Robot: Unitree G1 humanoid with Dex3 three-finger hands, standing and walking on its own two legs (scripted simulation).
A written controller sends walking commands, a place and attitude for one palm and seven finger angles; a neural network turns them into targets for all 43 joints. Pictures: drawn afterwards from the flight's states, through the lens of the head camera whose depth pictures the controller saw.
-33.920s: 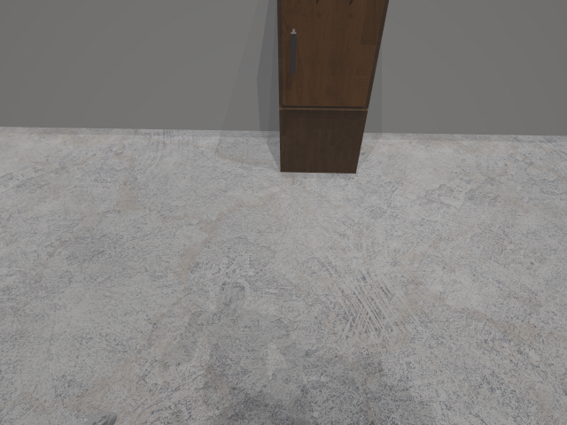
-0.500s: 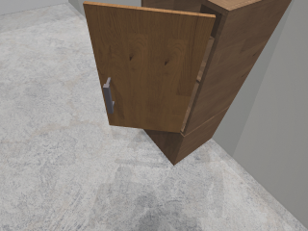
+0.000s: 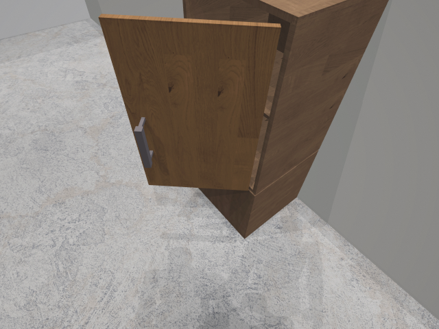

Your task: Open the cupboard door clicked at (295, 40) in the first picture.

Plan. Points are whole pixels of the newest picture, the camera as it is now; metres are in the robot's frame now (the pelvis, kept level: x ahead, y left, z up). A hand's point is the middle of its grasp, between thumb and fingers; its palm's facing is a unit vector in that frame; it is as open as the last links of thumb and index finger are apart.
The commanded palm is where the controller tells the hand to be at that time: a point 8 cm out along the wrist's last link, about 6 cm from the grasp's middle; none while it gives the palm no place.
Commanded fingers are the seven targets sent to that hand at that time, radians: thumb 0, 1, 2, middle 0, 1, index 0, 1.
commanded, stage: look again from close up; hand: left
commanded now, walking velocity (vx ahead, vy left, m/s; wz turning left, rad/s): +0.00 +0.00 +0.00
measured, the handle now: (145, 143) +0.61 +0.25 -0.09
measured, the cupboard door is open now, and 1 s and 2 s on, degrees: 48 48 48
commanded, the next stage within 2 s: shuffle to correct the standing spot in 0.42 s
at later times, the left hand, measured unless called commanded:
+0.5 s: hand out of the picture -0.02 +0.17 -0.18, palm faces +0.02 -0.98 -0.19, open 7.3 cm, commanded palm none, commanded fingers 0.00 0.90 0.90 -0.20 -0.30 -0.20 -0.30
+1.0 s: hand out of the picture -0.01 +0.19 -0.19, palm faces +0.02 -0.99 -0.17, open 7.4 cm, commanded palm none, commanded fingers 0.00 0.90 0.90 -0.20 -0.30 -0.20 -0.30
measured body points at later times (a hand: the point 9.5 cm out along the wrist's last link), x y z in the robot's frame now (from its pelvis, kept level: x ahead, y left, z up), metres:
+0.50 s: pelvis -0.03 +0.00 +0.00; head -0.03 +0.00 +0.44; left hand -0.02 +0.22 -0.16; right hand +0.00 -0.23 -0.16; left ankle +0.00 +0.10 -0.74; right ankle -0.04 -0.12 -0.74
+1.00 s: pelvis +0.01 +0.02 -0.01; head +0.02 +0.03 +0.44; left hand -0.01 +0.24 -0.17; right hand -0.02 -0.20 -0.17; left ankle +0.00 +0.10 -0.74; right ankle +0.00 -0.09 -0.74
